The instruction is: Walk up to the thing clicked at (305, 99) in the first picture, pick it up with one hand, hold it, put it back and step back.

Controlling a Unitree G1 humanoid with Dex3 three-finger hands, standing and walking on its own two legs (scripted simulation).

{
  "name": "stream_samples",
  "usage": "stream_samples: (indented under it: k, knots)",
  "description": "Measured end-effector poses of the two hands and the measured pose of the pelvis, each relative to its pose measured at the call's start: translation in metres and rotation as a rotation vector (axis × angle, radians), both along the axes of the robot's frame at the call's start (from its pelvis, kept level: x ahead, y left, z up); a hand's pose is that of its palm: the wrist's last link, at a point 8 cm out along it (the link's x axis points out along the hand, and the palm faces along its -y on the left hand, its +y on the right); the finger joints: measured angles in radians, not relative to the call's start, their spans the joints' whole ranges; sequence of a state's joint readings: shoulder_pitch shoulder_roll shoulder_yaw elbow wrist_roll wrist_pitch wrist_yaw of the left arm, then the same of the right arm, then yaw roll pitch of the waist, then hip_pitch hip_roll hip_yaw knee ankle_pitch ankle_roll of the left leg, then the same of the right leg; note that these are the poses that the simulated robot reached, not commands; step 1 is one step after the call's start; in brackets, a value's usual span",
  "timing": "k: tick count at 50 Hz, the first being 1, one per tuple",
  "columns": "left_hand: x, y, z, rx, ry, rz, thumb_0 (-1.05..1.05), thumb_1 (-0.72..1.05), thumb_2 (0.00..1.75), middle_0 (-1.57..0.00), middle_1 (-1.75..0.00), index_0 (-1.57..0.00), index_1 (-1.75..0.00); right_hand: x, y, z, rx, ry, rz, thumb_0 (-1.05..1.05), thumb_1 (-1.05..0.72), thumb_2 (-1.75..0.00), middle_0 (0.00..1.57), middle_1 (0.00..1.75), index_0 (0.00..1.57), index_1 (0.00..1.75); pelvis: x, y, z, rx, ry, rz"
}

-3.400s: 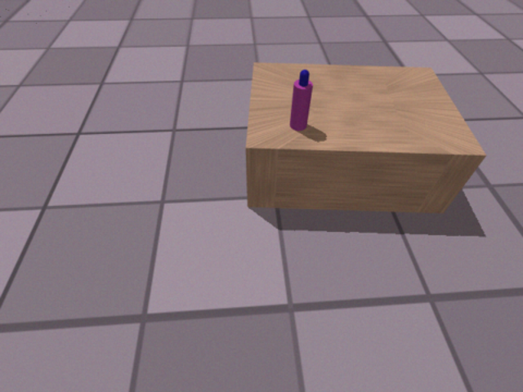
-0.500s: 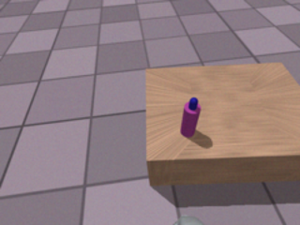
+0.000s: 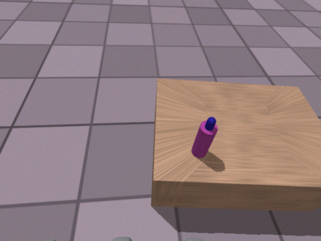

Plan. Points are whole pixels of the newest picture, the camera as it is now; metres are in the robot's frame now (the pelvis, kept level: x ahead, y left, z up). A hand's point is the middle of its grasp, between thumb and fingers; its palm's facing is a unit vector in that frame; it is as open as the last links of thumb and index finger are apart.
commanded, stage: walk up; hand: right
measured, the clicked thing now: (204, 136) +0.56 -0.21 -0.24
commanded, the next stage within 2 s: stand in 1.48 s
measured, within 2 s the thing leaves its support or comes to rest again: neither
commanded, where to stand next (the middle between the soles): +0.09 +0.01 m, yaw +0 degrees
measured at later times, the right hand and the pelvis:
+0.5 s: hand out of the picture +0.13 -0.24 -0.14, palm faces -0.07 +0.95 -0.30, open 7.4 cm; pelvis +0.02 +0.00 +0.02, yaw +1 degrees
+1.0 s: hand out of the picture +0.10 -0.25 -0.13, palm faces -0.03 +0.94 -0.33, open 7.4 cm; pelvis +0.03 +0.00 +0.02, yaw +1 degrees
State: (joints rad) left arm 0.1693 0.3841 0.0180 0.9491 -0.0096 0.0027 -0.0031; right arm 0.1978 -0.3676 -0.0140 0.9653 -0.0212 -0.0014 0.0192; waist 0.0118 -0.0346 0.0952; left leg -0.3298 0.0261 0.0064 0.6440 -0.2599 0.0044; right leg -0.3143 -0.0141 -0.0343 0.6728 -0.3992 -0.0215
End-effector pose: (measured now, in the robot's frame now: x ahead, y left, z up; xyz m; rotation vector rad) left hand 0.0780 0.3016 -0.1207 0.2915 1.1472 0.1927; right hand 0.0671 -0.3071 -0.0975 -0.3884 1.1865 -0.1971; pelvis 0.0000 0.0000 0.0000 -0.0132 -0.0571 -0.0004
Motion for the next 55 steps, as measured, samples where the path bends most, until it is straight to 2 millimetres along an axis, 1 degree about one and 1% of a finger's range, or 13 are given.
stream_samples:
  k: [5, 10, 13, 16, 18, 21, 32, 38, 41, 45, 55]
  knots:
    - [-0.017, 0.0, -0.001, -0.003, 0.045, 0.019, 0.01, 0.9, 0.9, -0.2, -0.3, -0.21, -0.3, 0.021, 0.007, 0.003, 0.019, -0.034, 0.021, 0.01, -0.9, -0.9, 0.21, 0.3, 0.21, 0.3, -0.001, 0.0, 0.004, -0.009, -0.01, 0.005]
    - [-0.035, 0.001, 0.008, 0.007, 0.093, 0.05, 0.01, 0.9, 0.9, -0.2, -0.3, -0.21, -0.3, 0.042, 0.016, 0.002, 0.06, -0.052, 0.046, 0.01, -0.9, -0.9, 0.21, 0.3, 0.21, 0.3, 0.004, -0.001, 0.01, -0.006, 0.002, 0.012]
    - [-0.041, 0.002, 0.015, 0.021, 0.112, 0.067, 0.01, 0.9, 0.9, -0.2, -0.3, -0.21, -0.3, 0.051, 0.02, -0.001, 0.084, -0.053, 0.056, 0.01, -0.9, -0.9, 0.21, 0.3, 0.21, 0.3, 0.007, -0.002, 0.013, -0.002, 0.006, 0.016]
    - [-0.044, 0.002, 0.021, 0.034, 0.13, 0.077, 0.01, 0.9, 0.9, -0.2, -0.3, -0.21, -0.3, 0.057, 0.022, -0.004, 0.103, -0.046, 0.056, 0.01, -0.9, -0.9, 0.21, 0.3, 0.21, 0.3, 0.011, -0.003, 0.016, 0.0, 0.01, 0.018]
    - [-0.042, 0.003, 0.024, 0.041, 0.136, 0.08, 0.01, 0.9, 0.9, -0.2, -0.3, -0.21, -0.3, 0.059, 0.022, -0.005, 0.111, -0.038, 0.051, 0.01, -0.9, -0.9, 0.21, 0.3, 0.21, 0.3, 0.014, -0.004, 0.018, 0.002, 0.012, 0.019]
    - [-0.033, 0.002, 0.028, 0.046, 0.132, 0.079, 0.01, 0.9, 0.9, -0.2, -0.3, -0.21, -0.3, 0.059, 0.021, -0.007, 0.114, -0.024, 0.038, 0.01, -0.9, -0.9, 0.21, 0.3, 0.21, 0.3, 0.018, -0.004, 0.02, 0.004, 0.013, 0.019]
    - [0.019, -0.006, 0.029, 0.021, 0.05, 0.04, 0.01, 0.9, 0.9, -0.2, -0.3, -0.21, -0.3, 0.046, 0.01, -0.001, 0.08, 0.023, -0.015, 0.01, -0.9, -0.9, 0.21, 0.3, 0.21, 0.3, 0.027, -0.004, 0.023, 0.009, 0.011, 0.015]
    - [0.037, -0.011, 0.027, 0.005, 0.027, 0.017, 0.01, 0.9, 0.9, -0.2, -0.3, -0.21, -0.3, 0.039, 0.007, 0.003, 0.065, 0.029, -0.039, 0.01, -0.9, -0.9, 0.21, 0.3, 0.21, 0.3, 0.029, -0.003, 0.024, 0.01, 0.011, 0.012]
    - [0.04, -0.012, 0.026, 0.001, 0.026, 0.009, 0.01, 0.9, 0.9, -0.2, -0.3, -0.21, -0.3, 0.036, 0.007, 0.004, 0.062, 0.034, -0.046, 0.01, -0.9, -0.9, 0.21, 0.3, 0.21, 0.3, 0.029, -0.003, 0.024, 0.009, 0.011, 0.01]
    - [0.039, -0.012, 0.026, 0.001, 0.036, 0.008, 0.01, 0.9, 0.9, -0.2, -0.3, -0.21, -0.3, 0.033, 0.008, 0.003, 0.063, 0.044, -0.049, 0.01, -0.9, -0.9, 0.21, 0.3, 0.21, 0.3, 0.03, -0.002, 0.025, 0.009, 0.014, 0.011]
    - [0.025, -0.005, 0.026, 0.015, 0.08, 0.033, 0.01, 0.9, 0.9, -0.2, -0.3, -0.21, -0.3, 0.032, 0.013, -0.001, 0.076, 0.061, -0.042, 0.01, -0.9, -0.9, 0.21, 0.3, 0.21, 0.3, 0.032, -0.001, 0.025, 0.011, 0.019, 0.014]
